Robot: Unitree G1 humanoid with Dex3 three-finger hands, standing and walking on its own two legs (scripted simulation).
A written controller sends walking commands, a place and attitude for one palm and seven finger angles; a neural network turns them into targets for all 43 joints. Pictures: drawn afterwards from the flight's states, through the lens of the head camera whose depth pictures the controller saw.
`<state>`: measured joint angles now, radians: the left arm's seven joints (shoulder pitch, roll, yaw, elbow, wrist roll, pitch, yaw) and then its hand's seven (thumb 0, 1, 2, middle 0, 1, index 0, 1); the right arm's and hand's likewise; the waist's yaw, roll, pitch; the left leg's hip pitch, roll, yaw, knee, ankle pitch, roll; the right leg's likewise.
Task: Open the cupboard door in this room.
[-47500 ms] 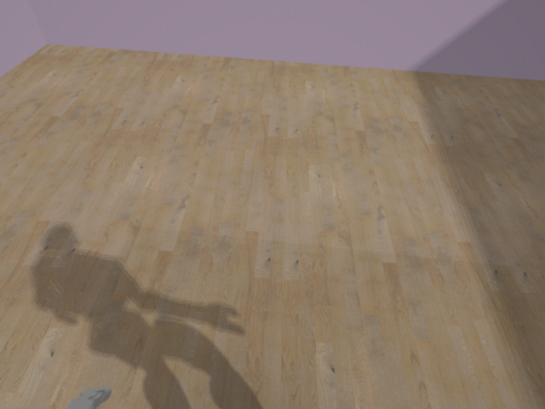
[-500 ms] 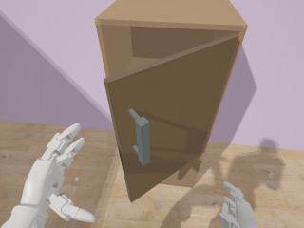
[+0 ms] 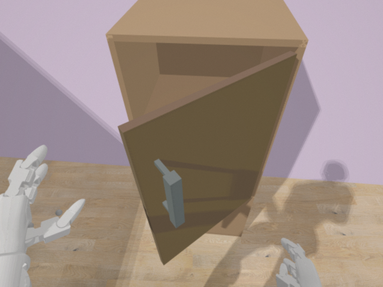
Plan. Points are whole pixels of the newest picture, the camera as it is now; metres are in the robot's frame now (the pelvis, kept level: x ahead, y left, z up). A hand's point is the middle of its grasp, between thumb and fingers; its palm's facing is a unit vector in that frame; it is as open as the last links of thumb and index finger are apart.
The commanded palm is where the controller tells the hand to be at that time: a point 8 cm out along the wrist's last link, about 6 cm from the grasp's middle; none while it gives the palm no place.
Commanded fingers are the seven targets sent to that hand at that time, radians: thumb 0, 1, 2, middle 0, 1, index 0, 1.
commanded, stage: draw the hand back to the body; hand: left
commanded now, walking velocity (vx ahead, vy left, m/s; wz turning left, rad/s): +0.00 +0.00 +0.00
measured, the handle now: (169, 194) +0.27 +0.08 +0.08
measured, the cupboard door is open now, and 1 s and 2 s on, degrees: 43 43 43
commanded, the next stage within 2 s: step back with the hand held close in 0.54 s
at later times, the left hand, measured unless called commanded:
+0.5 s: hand (67, 200) +0.20 +0.23 +0.15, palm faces +0.42 -0.81 -0.41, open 7.5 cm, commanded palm +0.16 +0.28 +0.17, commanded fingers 0.00 0.90 0.90 -0.20 -0.30 -0.20 -0.30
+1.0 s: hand (46, 225) +0.16 +0.25 +0.14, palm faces +0.30 -0.81 -0.51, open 7.4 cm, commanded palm +0.11 +0.30 +0.17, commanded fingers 0.00 0.90 0.90 -0.20 -0.30 -0.20 -0.30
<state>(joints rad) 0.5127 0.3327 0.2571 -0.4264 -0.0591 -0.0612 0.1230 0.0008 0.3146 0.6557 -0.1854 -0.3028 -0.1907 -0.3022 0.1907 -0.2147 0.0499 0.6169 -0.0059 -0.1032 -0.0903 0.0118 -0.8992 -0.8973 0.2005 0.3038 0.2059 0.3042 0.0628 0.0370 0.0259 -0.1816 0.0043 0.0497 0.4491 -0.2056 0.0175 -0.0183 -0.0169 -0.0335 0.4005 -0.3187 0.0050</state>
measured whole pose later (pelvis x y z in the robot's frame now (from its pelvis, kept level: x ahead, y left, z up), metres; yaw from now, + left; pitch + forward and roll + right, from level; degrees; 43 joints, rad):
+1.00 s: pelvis -0.04 +0.00 +0.00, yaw -1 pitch -1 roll -1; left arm 0.59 0.43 0.37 -0.51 -0.07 -0.08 0.10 0.01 0.89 0.90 -0.21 -0.30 -0.22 -0.30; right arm 0.15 -0.24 -0.02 0.53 0.02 0.07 -0.09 0.01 -0.90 -0.90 0.20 0.30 0.20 0.30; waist 0.01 0.04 0.07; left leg -0.31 0.04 0.05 0.49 -0.16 0.01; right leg -0.15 0.02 -0.03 0.45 -0.27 0.00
